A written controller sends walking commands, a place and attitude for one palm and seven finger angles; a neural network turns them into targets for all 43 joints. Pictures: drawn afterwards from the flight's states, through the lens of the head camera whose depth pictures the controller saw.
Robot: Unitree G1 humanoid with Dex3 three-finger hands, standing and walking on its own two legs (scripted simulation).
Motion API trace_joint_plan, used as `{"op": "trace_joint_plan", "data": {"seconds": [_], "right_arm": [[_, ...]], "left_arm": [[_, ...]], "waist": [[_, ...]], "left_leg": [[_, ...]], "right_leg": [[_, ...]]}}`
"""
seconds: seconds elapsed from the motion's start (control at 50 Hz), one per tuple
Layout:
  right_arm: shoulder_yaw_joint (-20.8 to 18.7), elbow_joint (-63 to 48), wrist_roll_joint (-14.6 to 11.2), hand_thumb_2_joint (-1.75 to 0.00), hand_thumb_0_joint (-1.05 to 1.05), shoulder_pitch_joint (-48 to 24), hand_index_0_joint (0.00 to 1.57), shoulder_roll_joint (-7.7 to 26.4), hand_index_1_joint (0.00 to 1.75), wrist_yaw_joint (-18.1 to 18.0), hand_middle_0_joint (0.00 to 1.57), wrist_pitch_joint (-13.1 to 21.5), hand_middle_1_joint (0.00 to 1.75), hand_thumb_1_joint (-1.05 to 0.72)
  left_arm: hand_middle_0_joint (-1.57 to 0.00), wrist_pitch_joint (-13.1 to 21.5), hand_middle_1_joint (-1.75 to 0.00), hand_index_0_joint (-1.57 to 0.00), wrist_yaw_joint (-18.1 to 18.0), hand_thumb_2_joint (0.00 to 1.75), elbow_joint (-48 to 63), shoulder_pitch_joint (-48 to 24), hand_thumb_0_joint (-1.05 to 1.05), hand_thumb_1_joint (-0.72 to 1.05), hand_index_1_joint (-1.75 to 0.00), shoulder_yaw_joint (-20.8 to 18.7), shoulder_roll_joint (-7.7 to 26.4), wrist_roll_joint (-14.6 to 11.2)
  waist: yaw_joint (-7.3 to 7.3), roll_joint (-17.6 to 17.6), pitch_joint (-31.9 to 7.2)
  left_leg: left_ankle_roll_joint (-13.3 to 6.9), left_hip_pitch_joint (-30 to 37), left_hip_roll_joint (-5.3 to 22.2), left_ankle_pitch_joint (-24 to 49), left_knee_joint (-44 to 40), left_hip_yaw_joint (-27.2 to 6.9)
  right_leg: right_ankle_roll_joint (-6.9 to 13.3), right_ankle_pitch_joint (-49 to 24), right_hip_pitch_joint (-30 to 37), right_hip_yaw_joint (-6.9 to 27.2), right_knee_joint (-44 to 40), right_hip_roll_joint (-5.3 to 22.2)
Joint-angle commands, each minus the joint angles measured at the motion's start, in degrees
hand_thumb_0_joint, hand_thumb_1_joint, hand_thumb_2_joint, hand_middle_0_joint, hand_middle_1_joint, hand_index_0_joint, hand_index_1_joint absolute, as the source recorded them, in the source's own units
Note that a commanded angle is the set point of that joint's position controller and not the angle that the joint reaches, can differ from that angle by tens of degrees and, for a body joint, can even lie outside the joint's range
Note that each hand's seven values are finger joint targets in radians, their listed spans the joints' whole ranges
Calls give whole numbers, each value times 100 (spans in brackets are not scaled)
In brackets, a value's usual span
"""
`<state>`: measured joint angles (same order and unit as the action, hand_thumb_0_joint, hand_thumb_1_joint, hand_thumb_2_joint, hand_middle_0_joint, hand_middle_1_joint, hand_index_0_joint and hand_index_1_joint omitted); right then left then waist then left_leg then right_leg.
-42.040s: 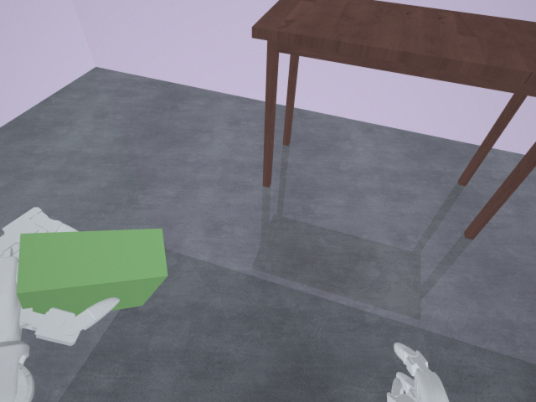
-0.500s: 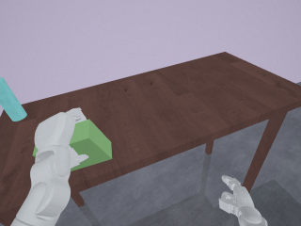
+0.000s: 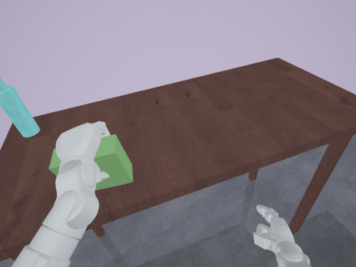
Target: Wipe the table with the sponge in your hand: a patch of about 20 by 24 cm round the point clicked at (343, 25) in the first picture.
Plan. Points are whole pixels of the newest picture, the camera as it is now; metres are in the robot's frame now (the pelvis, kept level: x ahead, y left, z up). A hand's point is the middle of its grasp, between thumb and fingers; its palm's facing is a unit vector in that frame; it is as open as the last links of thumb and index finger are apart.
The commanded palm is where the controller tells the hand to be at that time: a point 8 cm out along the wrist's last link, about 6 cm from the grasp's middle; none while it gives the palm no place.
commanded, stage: wipe forward along the middle lane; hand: left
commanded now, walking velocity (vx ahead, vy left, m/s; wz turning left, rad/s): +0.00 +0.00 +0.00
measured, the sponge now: (99, 171) +0.30 +0.24 +0.09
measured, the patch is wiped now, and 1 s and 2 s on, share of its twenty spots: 1.00 1.00 1.00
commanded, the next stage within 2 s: slide back across to the first lane in 1.16 s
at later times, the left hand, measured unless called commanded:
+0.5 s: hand (96, 145) +0.33 +0.25 +0.14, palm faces +0.06 -0.08 -1.00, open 9.5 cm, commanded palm +0.30 +0.26 +0.18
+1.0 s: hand (89, 131) +0.38 +0.29 +0.15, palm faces -0.04 -0.04 -1.00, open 9.6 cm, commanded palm +0.35 +0.30 +0.18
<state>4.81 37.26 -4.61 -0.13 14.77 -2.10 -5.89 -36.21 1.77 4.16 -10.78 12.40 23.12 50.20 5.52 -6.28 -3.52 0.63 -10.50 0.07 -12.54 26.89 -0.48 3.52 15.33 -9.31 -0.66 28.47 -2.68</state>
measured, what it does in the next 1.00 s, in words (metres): stands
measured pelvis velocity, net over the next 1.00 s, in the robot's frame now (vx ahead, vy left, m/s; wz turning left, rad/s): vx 0.00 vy -0.02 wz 0.01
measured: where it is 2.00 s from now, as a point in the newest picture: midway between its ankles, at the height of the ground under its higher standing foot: outside the picture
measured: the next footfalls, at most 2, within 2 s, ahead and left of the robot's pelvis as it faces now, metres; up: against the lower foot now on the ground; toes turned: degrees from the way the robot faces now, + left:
none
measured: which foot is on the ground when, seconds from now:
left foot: down 0.00-1.00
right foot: down 0.00-1.00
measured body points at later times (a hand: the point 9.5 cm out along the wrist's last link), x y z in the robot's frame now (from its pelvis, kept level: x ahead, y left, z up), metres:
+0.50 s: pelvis +0.00 -0.02 +0.00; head -0.04 -0.06 +0.44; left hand +0.32 +0.25 +0.20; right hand +0.23 -0.24 -0.09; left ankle +0.03 +0.13 -0.74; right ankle +0.00 -0.08 -0.74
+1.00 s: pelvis +0.00 -0.02 +0.00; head -0.01 -0.06 +0.45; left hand +0.38 +0.29 +0.20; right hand +0.14 -0.28 -0.13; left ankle +0.03 +0.13 -0.74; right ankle +0.00 -0.08 -0.74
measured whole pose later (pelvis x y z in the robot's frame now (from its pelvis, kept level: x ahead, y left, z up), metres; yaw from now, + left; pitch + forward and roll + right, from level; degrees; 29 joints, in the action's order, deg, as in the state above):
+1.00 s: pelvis +0.00 -0.02 +0.00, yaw +1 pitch +1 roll +0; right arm 1.4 40.9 -4.6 10.7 18.3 -4.0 -6.1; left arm -19.6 6.9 -36.3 -34.1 3.2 32.2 54.0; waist 0.0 -5.4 -4.1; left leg -0.2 -18.0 1.5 -13.4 29.8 -1.9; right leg 4.8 15.0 -15.6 -1.9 29.2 -4.3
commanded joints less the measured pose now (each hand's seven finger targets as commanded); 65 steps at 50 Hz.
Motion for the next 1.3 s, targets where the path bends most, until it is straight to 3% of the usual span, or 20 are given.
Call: {"op": "trace_joint_plan", "data": {"seconds": [0.0,0.16,0.22,0.24,0.26,0.3,0.44,0.5,0.54,0.56,0.58,0.6,0.64,0.68,0.74,0.96,1.04,1.14,1.22,1.28], "right_arm": [[-247,-1015,-24,-90,0,-1463,20,592,30,-72,20,311,30,-90],[-257,-965,-62,-90,0,-1329,20,626,30,-153,20,383,30,-90],[-299,-899,-32,-90,0,-1245,20,685,30,-126,20,322,30,-90],[-306,-902,-20,-90,0,-1266,20,721,30,-124,20,312,30,-90],[-286,-943,-30,-90,0,-1246,20,684,30,-118,20,317,30,-90],[-297,-882,-44,-90,0,-1182,20,708,30,-98,20,300,30,-90],[-329,-843,-19,-90,0,-962,20,770,30,-155,20,318,30,-90],[-343,-799,-21,-90,0,-785,20,768,30,-181,20,326,30,-90],[-379,-762,-1,-90,0,-694,20,820,30,-199,20,327,30,-90],[-374,-762,-5,-90,0,-646,20,805,30,-218,20,330,30,-90],[-384,-705,-20,-90,0,-576,20,809,30,-218,20,326,30,-90],[-390,-718,-19,-90,0,-550,20,816,30,-220,20,328,30,-90],[-419,-689,10,-90,0,-464,20,861,30,-240,20,333,30,-90],[-436,-639,2,-90,0,-304,20,859,30,-259,20,329,30,-90],[-459,-654,2,-90,0,-226,20,880,30,-264,20,327,30,-90],[-552,-530,-17,-90,0,313,20,959,30,-240,20,268,30,-90],[-578,-540,-22,-90,0,346,20,971,30,-224,20,236,30,-90],[-605,-500,-30,-90,0,416,20,984,30,-202,20,194,30,-90],[-610,-412,-60,-90,0,510,20,996,30,-189,20,158,30,-90],[-626,-471,-54,-90,0,483,20,985,30,-176,20,147,30,-90]], "left_arm": [[-120,-26,-160,-120,-98,130,232,-1621,0,10,-160,-577,960,174],[-120,-19,-160,-120,69,130,-582,-2360,0,10,-160,-307,922,357],[-120,-21,-160,-120,168,130,-900,-2052,0,10,-160,-501,1168,449],[-120,-8,-160,-120,177,130,-923,-2041,0,10,-160,-777,1499,511],[-120,-1,-160,-120,223,130,-939,-2168,0,10,-160,-453,1177,527],[-120,34,-160,-120,295,130,-1272,-2056,0,10,-160,-512,1235,528],[-120,401,-160,-120,410,130,-1805,-2234,0,10,-160,-823,1670,610],[-120,581,-160,-120,411,130,-2121,-2440,0,10,-160,-638,1486,608],[-120,698,-160,-120,384,130,-2289,-2528,0,10,-160,-983,1903,633],[-120,729,-160,-120,386,130,-2449,-2692,0,10,-160,-703,1629,638],[-120,776,-160,-120,373,130,-2618,-2788,0,10,-160,-733,1680,663],[-120,833,-160,-120,379,130,-2620,-2902,0,10,-160,-685,1646,646],[-120,942,-160,-120,344,130,-2747,-3016,0,10,-160,-1089,2150,671],[-120,1025,-160,-120,328,130,-3087,-3213,0,10,-160,-985,2096,677],[-120,1198,-160,-120,355,130,-3194,-3365,0,10,-160,-1134,2277,683],[-120,1742,-160,-120,325,130,-3837,-3910,0,10,-160,-1097,2337,664],[-120,1865,-160,-120,260,130,-3895,-3903,0,10,-160,-1301,2507,633],[-120,1913,-160,-120,143,130,-4042,-4022,0,10,-160,-1251,2429,703],[-120,1842,-160,-120,66,130,-4318,-4342,0,10,-160,-1046,2278,765],[-120,1839,-160,-120,16,130,-4166,-4266,0,10,-160,-1248,2482,776]], "waist": [[8,768,-621],[-73,823,-703],[-22,939,-935],[10,902,-945],[-42,910,-1015],[-85,1051,-769],[-116,903,-480],[-213,1013,-452],[-191,1009,-457],[-255,1051,-444],[-289,968,-354],[-286,947,-411],[-232,913,-603],[-317,1091,-624],[-302,877,-742],[-471,859,-892],[-412,892,-1005],[-418,785,-1095],[-546,932,-954],[-432,761,-1232]], "left_leg": [[-234,133,-144,728,-274,44],[-271,57,-197,507,-225,67],[-273,-1,-227,714,-134,91],[-270,0,-237,744,-125,60],[-281,-38,-241,833,-95,115],[-277,-137,-232,770,-73,121],[-293,-241,-247,514,-67,68],[-292,-349,-250,410,-27,113],[-286,-375,-255,313,-14,63],[-299,-451,-263,263,8,123],[-295,-458,-250,174,-22,111],[-297,-483,-256,161,-13,101],[-297,-505,-265,186,2,48],[-312,-626,-270,183,53,93],[-309,-652,-260,167,40,20],[-363,-834,-227,316,101,35],[-363,-849,-225,394,90,22],[-371,-770,-231,499,35,51],[-383,-754,-220,390,-16,103],[-393,-617,-228,573,-47,85]], "right_leg": [[25,-751,-42,249,-649,87],[7,-520,-111,267,-681,141],[-29,-1038,146,352,-594,165],[11,-1106,173,497,-591,143],[-27,-1272,238,337,-519,182],[-69,-1321,134,379,-554,176],[-42,-918,-105,552,-687,171],[-98,-838,-154,472,-704,192],[-69,-617,-198,639,-775,185],[-113,-573,-214,552,-767,217],[-103,-394,-349,557,-822,204],[-111,-379,-321,539,-823,213],[-78,-395,-209,687,-817,214],[-130,-452,-162,643,-805,250],[-85,-427,-179,755,-820,250],[-114,-1007,-118,581,-686,260],[-100,-1172,-62,602,-666,255],[-77,-1239,-124,455,-645,206],[-126,-1035,-289,323,-712,176],[-85,-1161,-78,284,-664,160]]}}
